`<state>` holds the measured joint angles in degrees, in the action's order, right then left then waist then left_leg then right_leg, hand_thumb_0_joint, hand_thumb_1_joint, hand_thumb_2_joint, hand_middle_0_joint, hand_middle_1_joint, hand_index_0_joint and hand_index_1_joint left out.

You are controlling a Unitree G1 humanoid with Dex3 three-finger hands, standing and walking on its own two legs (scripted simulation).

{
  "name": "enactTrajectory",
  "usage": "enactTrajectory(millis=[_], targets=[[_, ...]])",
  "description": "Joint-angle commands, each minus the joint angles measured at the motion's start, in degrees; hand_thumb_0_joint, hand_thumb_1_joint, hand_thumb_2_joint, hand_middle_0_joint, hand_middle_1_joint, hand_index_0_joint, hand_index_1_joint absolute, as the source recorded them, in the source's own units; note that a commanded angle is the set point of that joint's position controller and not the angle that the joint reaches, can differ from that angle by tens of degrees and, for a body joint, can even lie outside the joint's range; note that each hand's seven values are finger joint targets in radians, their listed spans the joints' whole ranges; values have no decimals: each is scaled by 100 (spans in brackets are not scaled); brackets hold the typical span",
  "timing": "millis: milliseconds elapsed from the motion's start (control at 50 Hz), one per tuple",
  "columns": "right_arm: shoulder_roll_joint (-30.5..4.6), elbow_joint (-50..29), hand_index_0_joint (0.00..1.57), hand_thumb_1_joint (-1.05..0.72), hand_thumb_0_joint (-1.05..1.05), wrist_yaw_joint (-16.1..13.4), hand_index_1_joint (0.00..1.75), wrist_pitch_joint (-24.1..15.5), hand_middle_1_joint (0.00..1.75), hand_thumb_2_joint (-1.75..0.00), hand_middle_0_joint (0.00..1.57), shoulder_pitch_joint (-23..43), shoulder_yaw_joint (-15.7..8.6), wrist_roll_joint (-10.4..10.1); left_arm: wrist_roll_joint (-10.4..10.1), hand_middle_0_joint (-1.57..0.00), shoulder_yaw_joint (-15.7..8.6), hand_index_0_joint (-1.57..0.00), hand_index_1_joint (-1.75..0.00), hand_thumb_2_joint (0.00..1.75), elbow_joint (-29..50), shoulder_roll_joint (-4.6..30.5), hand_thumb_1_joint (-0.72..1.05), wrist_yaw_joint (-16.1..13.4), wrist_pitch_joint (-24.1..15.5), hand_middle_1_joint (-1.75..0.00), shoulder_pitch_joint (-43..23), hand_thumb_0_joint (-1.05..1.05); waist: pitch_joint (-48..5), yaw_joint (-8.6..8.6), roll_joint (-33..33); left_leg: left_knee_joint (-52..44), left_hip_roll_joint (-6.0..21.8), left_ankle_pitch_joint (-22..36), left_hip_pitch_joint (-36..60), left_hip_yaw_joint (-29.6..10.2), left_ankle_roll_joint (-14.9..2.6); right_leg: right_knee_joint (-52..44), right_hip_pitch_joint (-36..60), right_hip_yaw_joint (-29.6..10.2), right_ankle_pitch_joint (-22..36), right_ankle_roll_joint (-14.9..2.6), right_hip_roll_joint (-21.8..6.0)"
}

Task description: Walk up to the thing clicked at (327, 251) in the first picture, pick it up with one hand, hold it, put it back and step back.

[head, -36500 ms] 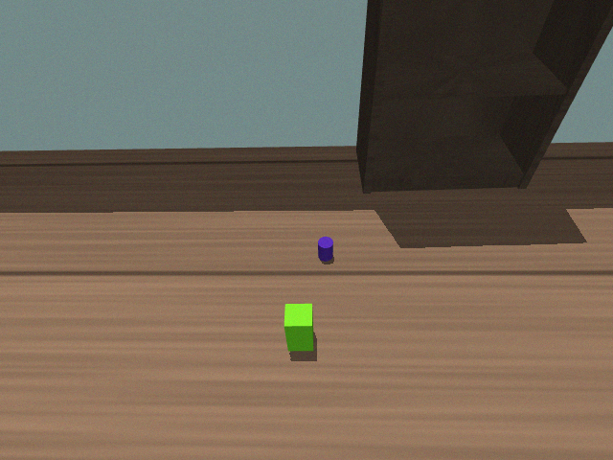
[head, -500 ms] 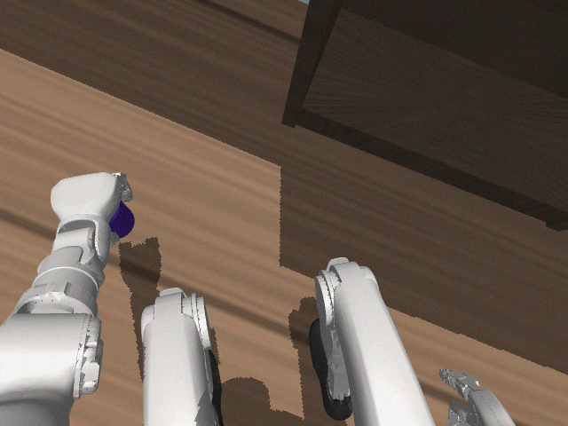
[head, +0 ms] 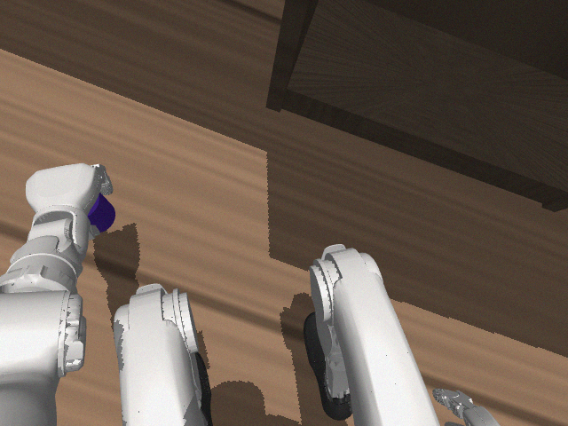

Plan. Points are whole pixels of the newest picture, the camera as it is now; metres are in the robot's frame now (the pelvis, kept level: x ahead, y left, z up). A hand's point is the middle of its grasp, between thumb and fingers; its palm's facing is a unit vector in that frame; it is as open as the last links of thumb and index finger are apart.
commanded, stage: crouch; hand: left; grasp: from above
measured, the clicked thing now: (87, 208) +0.47 +0.25 -0.19
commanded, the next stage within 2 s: lower in 0.02 s
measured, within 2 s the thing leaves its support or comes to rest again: rests again in 1.34 s
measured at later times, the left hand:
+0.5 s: hand (97, 219) +0.46 +0.24 -0.22, palm faces -0.46 -0.06 -0.89, open 8.4 cm
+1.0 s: hand (106, 222) +0.47 +0.24 -0.26, palm faces -0.45 -0.10 -0.89, open 8.4 cm
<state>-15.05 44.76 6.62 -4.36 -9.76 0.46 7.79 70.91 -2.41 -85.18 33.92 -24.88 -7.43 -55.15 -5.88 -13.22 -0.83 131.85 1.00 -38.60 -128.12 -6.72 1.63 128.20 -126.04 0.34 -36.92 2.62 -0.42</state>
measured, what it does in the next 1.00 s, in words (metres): lowers itself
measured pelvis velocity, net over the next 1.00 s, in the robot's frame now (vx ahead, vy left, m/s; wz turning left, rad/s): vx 0.01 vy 0.00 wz -0.06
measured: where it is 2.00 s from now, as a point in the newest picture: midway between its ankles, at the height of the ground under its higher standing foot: (266, 404)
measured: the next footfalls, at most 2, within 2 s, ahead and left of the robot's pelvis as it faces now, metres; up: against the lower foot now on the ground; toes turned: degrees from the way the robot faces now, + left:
none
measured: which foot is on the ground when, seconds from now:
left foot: down 0.00-1.00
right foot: down 0.00-1.00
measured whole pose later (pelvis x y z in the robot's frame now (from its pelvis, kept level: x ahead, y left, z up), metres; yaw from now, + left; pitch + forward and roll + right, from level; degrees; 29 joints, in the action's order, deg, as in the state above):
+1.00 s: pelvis +0.01 +0.00 -0.05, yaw -4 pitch +32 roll -9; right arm -16.8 44.0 12.9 -8.5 -8.8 5.4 13.5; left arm 74.7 -9.2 -94.4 42.2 -32.8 -10.8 -56.6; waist 1.2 -18.1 1.9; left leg 143.5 0.2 -40.8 -135.2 -10.8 2.0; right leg 137.1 -131.7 2.6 -37.9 3.7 0.8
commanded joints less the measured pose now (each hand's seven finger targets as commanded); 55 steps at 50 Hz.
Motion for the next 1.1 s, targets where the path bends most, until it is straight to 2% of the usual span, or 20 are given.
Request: enactTrajectory(millis=[0, 140, 180, 380, 420, 480, 520, 620, 700, 760, 820, 840, 880, 900, 920, 940, 980, 1000, 1020, 1080], targets=[[-1306, -86, 20, -91, 0, -24, 30, -73, 30, -90, 20, -1051, -398, -19, -55, -91, -28, -94, -65, 67, 750, 1245, 55, -195, -1, -67, -2049, 0, -3676, -82, -1194, -1327, -170, 519, 2467, 658, -318, -1305, 1956, 640, 695, -467, 181], [-1357, -42, 20, -91, 0, -3, 30, -63, 30, -90, 20, -1133, -373, -5, 2, -94, -91, -95, -63, 68, 707, 1293, 54, -220, -12, -64, -1999, 0, -3726, -77, -1305, -1185, -171, 716, 2580, 639, -294, -1147, 1817, 680, 898, -463, 166], [-1368, -36, 20, -91, 0, 27, 30, -81, 30, -90, 20, -1138, -351, 22, 13, -95, 17, -97, -64, 68, 459, 1102, 56, -220, -28, -65, -2003, 0, -3444, -235, -1177, -1098, -178, 683, 2420, 616, -305, -1094, 1646, 712, 896, -455, 168], [-1455, -41, 20, -91, 0, 137, 30, -175, 30, -90, 20, -1139, -242, 161, 180, -94, -201, -96, -65, 67, 415, 1529, 57, -469, -260, -67, -2162, 0, -3447, -313, -1401, -833, -186, 620, 2326, 588, -296, -847, 1581, 800, 829, -439, 184], [-1478, -82, 20, -91, 0, 154, 30, -167, 30, -90, 20, -1119, -251, 166, 234, -96, -290, -97, -64, 68, 311, 1548, 57, -547, -228, -66, -1823, 0, -3557, -204, -1500, -859, -193, 686, 2440, 573, -277, -781, 1564, 824, 863, -447, 182], [-1491, -57, 20, -91, 0, 219, 30, -212, 30, -90, 20, -1075, -228, 244, 234, -96, -274, -98, -66, 69, 388, 1545, 58, -666, -220, -68, -2094, 0, -3486, -376, -1606, -753, -176, 660, 2413, 573, -281, -708, 1475, 858, 903, -424, 198], [-1524, -30, 20, -90, 0, 234, 30, -197, 30, -90, 20, -1125, -233, 233, 235, -96, -404, -96, -63, 72, 502, 1700, 56, -719, -195, -63, -1954, 0, -3686, -271, -1655, -719, -176, 870, 2482, 572, -286, -690, 1619, 852, 1100, -416, 200], [-1551, 34, 20, -90, 0, 382, 30, -303, 30, -90, 20, -1135, -119, 352, 238, -93, -291, -95, -62, 68, 35, 1577, 56, -800, -177, -64, -2112, 0, -3221, -561, -1485, -455, -147, 877, 2238, 522, -298, -558, 1404, 926, 1188, -402, 243], [-1618, 17, 20, -90, 0, 433, 30, -324, 30, -90, 20, -1169, -105, 384, 175, -92, -607, -94, -61, 68, 244, 1911, 54, -898, -217, -63, -1922, 0, -3429, -388, -1588, -472, -150, 1069, 2247, 508, -294, -550, 1665, 939, 1322, -383, 253], [-1592, -11, 20, -90, 0, 517, 30, -360, 30, -90, 20, -1079, -44, 453, 249, -93, -410, -96, -64, 68, -178, 1717, 57, -877, -241, -66, -1907, 0, -3228, -577, -1626, -384, -156, 869, 2110, 486, -286, -444, 1513, 1003, 1166, -393, 286], [-1741, -54, 20, -90, 0, 534, 30, -391, 30, -90, 20, -1125, -62, 481, 246, -95, -704, -97, -65, 72, -178, 2082, 59, -932, -265, -67, -1866, 0, -3217, -536, -1571, -315, -169, 884, 2084, 456, -301, -414, 1518, 1025, 1174, -377, 260], [-1658, 0, 20, -90, 0, 549, 30, -376, 30, -90, 20, -1116, -19, 471, 238, -94, -470, -96, -64, 70, -210, 1805, 57, -921, -265, -66, -1784, 0, -3254, -488, -1692, -380, -163, 856, 2095, 443, -291, -445, 1559, 1009, 1142, -388, 293], [-1751, -39, 20, -90, 0, 589, 30, -420, 30, -90, 20, -1125, -8, 552, 330, -95, -747, -98, -64, 68, -170, 2225, 60, -1011, -307, -67, -1980, 0, -3125, -610, -1569, -241, -166, 832, 1978, 457, -309, -418, 1579, 1034, 1165, -369, 279], [-1747, -79, 20, -90, 0, 590, 30, -411, 30, -90, 20, -1091, -11, 520, 313, -94, -790, -95, -64, 69, -162, 2237, 57, -1026, -324, -65, -1823, 0, -3184, -512, -1601, -297, -152, 821, 1926, 432, -300, -411, 1638, 1039, 1118, -381, 308], [-1755, -24, 20, -90, 0, 610, 30, -413, 30, -90, 20, -1151, -2, 545, 302, -95, -865, -97, -63, 70, -215, 2276, 59, -1047, -332, -65, -1902, 0, -3182, -599, -1591, -233, -161, 847, 1929, 434, -304, -360, 1622, 1048, 1171, -369, 289], [-1741, -73, 20, -90, 0, 617, 30, -444, 30, -90, 20, -1070, 13, 563, 313, -95, -680, -97, -64, 69, -214, 2079, 60, -1038, -360, -67, -1972, 0, -3130, -647, -1619, -201, -156, 775, 1966, 423, -295, -352, 1506, 1056, 1115, -378, 304], [-1800, -65, 20, -90, 0, 652, 30, -492, 30, -90, 20, -1060, 24, 607, 384, -97, -706, -99, -64, 70, -234, 2137, 63, -1096, -408, -66, -2084, 0, -2962, -734, -1656, -154, -156, 753, 1999, 396, -283, -327, 1354, 1131, 1075, -363, 296], [-1717, -4, 20, -90, 0, 669, 30, -492, 30, -90, 20, -1059, 74, 577, 343, -96, -485, -98, -63, 68, -295, 1857, 60, -1089, -410, -65, -1951, 0, -2974, -689, -1813, -223, -158, 754, 2018, 380, -289, -356, 1390, 1121, 1074, -348, 313], [-1813, 5, 20, -90, 0, 658, 30, -495, 30, -90, 20, -1029, 36, 619, 344, -96, -814, -98, -64, 69, -299, 2281, 60, -1161, -416, -66, -1875, 0, -3123, -670, -1738, -183, -139, 867, 2124, 353, -277, -310, 1464, 1156, 1203, -347, 329], [-1815, -22, 20, -90, 0, 720, 30, -549, 30, -90, 20, -1008, 88, 646, 410, -96, -680, -98, -66, 70, -436, 2204, 62, -1198, -436, -69, -1898, 0, -2956, -715, -1725, -81, -156, 782, 1891, 389, -281, -275, 1485, 1126, 1154, -356, 325]])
